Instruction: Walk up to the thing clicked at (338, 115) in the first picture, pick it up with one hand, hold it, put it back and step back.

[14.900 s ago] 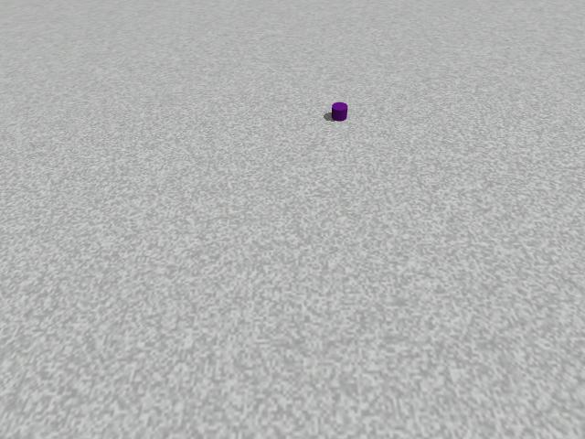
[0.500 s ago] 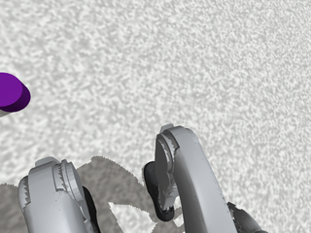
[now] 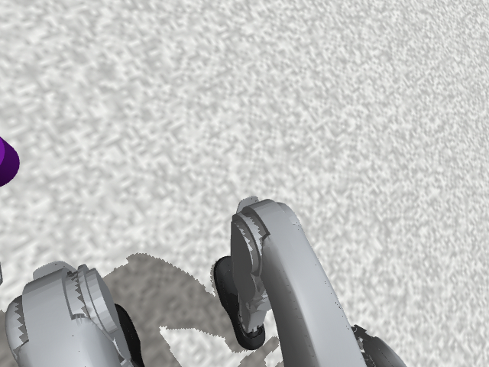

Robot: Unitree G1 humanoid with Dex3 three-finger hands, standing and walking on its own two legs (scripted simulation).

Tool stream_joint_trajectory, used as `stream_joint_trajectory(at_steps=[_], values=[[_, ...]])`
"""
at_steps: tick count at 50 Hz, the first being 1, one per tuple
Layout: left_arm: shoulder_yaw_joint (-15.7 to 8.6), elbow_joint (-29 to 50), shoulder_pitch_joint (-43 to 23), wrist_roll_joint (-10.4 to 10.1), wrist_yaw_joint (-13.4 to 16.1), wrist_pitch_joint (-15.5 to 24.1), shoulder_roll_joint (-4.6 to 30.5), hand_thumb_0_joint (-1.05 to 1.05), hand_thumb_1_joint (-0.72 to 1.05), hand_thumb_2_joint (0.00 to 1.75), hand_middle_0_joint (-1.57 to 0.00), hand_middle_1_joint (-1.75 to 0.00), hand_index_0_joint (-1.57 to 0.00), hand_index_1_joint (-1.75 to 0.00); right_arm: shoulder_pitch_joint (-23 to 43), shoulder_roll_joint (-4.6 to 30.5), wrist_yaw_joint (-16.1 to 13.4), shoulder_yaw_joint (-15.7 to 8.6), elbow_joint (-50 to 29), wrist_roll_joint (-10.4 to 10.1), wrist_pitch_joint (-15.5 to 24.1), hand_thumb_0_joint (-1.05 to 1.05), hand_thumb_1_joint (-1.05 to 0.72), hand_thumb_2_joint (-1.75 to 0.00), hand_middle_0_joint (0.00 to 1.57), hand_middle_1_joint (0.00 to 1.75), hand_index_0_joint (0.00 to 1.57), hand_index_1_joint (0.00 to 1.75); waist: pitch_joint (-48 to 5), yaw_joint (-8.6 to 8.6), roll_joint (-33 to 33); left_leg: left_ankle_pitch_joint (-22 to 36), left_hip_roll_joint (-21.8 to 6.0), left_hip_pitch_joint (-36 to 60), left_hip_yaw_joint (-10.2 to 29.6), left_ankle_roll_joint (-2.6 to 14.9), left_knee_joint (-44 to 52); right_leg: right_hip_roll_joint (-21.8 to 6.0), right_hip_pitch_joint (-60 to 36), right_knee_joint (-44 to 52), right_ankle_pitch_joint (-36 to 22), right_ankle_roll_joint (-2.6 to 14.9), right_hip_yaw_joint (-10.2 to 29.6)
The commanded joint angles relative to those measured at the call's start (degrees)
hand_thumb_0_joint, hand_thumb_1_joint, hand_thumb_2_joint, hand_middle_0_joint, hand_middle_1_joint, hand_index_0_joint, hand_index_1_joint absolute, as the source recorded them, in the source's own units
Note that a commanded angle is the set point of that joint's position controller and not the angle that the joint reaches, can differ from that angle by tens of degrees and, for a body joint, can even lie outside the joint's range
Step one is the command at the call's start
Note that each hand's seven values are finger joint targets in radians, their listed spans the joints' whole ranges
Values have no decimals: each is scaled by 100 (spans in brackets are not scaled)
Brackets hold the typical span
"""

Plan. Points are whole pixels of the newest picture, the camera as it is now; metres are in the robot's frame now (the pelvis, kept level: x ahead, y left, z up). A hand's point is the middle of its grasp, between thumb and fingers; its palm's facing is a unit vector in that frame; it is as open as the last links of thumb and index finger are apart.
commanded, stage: approach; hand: left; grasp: from above
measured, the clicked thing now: out of the picture +0.51 +0.31 -0.28
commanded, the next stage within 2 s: rest palm in 0.26 s
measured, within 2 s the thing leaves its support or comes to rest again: neither
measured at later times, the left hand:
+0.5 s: hand out of the picture +0.48 +0.32 -0.19, palm faces -0.49 -0.11 -0.87, open 14.1 cm
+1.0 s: hand out of the picture +0.50 +0.30 -0.23, palm faces -0.44 -0.12 -0.89, open 14.1 cm
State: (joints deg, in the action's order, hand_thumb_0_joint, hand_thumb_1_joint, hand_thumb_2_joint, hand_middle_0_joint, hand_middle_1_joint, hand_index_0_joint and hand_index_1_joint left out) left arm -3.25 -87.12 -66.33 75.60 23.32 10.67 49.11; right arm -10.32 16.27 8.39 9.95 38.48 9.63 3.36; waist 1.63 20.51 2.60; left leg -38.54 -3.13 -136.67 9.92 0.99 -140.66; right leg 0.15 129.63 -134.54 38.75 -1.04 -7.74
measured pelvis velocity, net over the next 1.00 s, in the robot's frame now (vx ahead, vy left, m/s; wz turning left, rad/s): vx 0.00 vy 0.00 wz -0.04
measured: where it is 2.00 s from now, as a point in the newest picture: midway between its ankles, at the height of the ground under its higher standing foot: (191, 344)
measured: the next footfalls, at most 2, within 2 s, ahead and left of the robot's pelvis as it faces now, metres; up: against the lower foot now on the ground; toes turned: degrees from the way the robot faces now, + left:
none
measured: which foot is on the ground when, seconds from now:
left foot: down 0.00-1.00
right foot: down 0.00-1.00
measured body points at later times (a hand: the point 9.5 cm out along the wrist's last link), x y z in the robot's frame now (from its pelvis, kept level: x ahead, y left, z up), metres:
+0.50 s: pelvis +0.00 +0.00 +0.00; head +0.26 +0.10 +0.34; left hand +0.50 +0.33 -0.14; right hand +0.03 -0.27 -0.08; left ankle +0.07 +0.13 -0.28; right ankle +0.10 -0.12 -0.28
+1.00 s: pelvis +0.00 +0.00 -0.02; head +0.29 +0.09 +0.32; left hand +0.52 +0.30 -0.18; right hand +0.01 -0.25 -0.08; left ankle +0.07 +0.13 -0.28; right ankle +0.10 -0.12 -0.28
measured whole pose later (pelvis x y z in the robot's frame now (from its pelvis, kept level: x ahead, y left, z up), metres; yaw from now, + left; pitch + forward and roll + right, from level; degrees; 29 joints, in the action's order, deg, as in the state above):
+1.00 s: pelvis +0.00 +0.00 -0.02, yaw -2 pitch +30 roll -12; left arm -7.3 -97.1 -67.0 73.2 28.2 8.4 58.0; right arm -9.5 17.9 11.0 15.9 36.5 12.6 9.3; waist 8.7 23.7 5.3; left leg -39.6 -3.6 -137.3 12.2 1.2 -144.7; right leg 1.5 129.9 -136.8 38.4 -1.8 -9.2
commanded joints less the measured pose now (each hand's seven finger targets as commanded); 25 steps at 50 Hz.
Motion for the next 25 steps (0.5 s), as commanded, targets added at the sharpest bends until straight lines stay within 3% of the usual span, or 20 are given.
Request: stream_joint_trajectory(at_steps=[1, 3, 5, 6, 9, 10, 12, 13, 16, 17, 18, 19, 20, 21, 25], values=[[-393, 622, -1843, -119, 410, -458, 1762, 0, -58, 103, -7, -105, -6, -105, -1220, 1631, -36, -439, -62, -33, 7, 0, -91, -90, 20, 30, 20, 30, -4168, -136, -2860, 1396, 94, 3432, -546, 20, 1409, 323, -1816, 1195, -1769, 303, -357], [-391, 532, -1605, -175, 312, -659, 1780, 0, -58, 102, -7, -104, -6, -105, -1252, 1617, -17, -406, -83, -58, 4, 0, -91, -90, 20, 30, 20, 30, -4113, -152, -2637, 1476, 101, 3184, -633, 81, 1327, 340, -2154, 1263, -1883, 258, -265], [-408, 367, -1491, -420, 147, -796, 1861, 0, -57, 102, -7, -105, -7, -105, -1196, 1633, -7, -384, -149, -129, -9, 0, -90, -90, 20, 30, 20, 30, -4079, -171, -2202, 1330, 96, 2790, -622, 156, 1297, 362, -2328, 1332, -1771, 216, -217], [-333, 191, -1273, -537, 12, -856, 1716, 0, -57, 102, -7, -105, -7, -105, -1199, 1625, -10, -373, -166, -145, -11, 0, -90, -90, 20, 30, 20, 30, -3888, -146, -1996, 1253, 92, 2637, -635, 187, 1280, 362, -2428, 1395, -1730, 187, -170], [-294, 296, -1130, -765, -455, -793, 1906, 0, -55, 99, -6, -107, -7, -106, -1160, 1649, -21, -323, -166, -166, -25, 0, -90, -90, 20, 30, 20, 30, -3740, -88, -1520, 934, 87, 2092, -600, 261, 1236, 385, -2748, 1487, -1421, 132, -86], [-688, 480, -1076, -802, -571, -730, 2461, 0, -55, 98, -6, -107, -7, -106, -1131, 1792, -52, -383, -271, -169, -44, 0, -90, -90, 20, 30, 20, 30, -3681, -89, -1268, 847, 82, 1976, -575, 289, 1187, 357, -2845, 1520, -1267, 125, -49], [-544, 493, -1086, -875, -856, -551, 2197, 0, -55, 98, -6, -108, -7, -106, -1099, 1792, -86, -333, -357, -119, -94, 0, -90, -90, 20, 30, 20, 30, -3521, -23, -1168, 783, 91, 1802, -564, 248, 1089, 349, -2859, 1550, -1099, 171, -41], [-175, 693, -1240, -865, -1009, -414, 1720, 0, -55, 97, -6, -109, -8, -107, -1154, 1663, -92, -296, -238, -97, -101, 0, -90, -90, 20, 30, 20, 30, -3392, 68, -1369, 741, 105, 1945, -556, 210, 1099, 358, -2692, 1528, -1026, 209, -39], [-222, 1145, -1396, -827, -1104, 43, 1917, 0, -53, 96, -6, -110, -8, -107, -1294, 1742, -139, -327, -172, -60, -110, 0, -90, -89, 20, 30, 20, 30, -3386, 105, -1665, 654, 96, 2412, -434, 94, 1129, 377, -2339, 1543, -842, 258, -255], [-302, 1360, -1422, -795, -1092, 204, 2013, 0, -52, 97, -7, -110, -9, -107, -1315, 1854, -156, -365, -203, -34, -106, 0, -90, -90, 20, 30, 20, 30, -3625, 136, -1813, 776, 80, 2699, -417, 60, 1104, 351, -2393, 1515, -997, 249, -315], [-222, 1640, -1587, -759, -1057, 381, 1999, 0, -53, 95, -6, -108, -8, -105, -1333, 1753, -150, -368, -133, -27, -132, 0, -90, -90, 20, 30, 20, 30, -3826, 37, -2068, 777, 59, 2803, -401, 22, 1119, 372, -2439, 1435, -992, 268, -273], [-129, 1610, -1533, -713, -986, 506, 1783, 0, -54, 95, -6, -107, -8, -105, -1369, 1746, -148, -364, -95, -3, -138, 0, -90, -90, 20, 30, 20, 30, -3826, 127, -2136, 895, 52, 3042, -372, -3, 1113, 345, -2348, 1425, -1155, 256, -377], [-114, 1721, -1586, -672, -878, 606, 1762, 0, -55, 98, -6, -104, -6, -104, -1355, 1754, -154, -389, -36, 2, -149, 0, -90, -90, 20, 30, 20, 30, -3866, 70, -2236, 920, 43, 3169, -359, -17, 1104, 360, -2247, 1407, -1173, 265, -409], [-14, 1542, -1405, -599, -766, 657, 1616, 0, -58, 100, -6, -103, -5, -103, -1306, 1662, -118, -328, -61, 24, -142, 0, -90, -90, 20, 30, 20, 30, -3842, 69, -2342, 1055, 40, 3286, -350, -28, 1127, 365, -2250, 1341, -1307, 246, -432], [-16, 910, -1525, -379, -187, 715, 1609, 0, -57, 102, -6, -99, -5, -101, -1131, 1758, -83, -300, 21, 86, -130, 0, -90, -90, 20, 30, 20, 30, -3401, 90, -2543, 1063, 20, 3451, -239, -46, 1233, 372, -1637, 1170, -1288, 289, -605]])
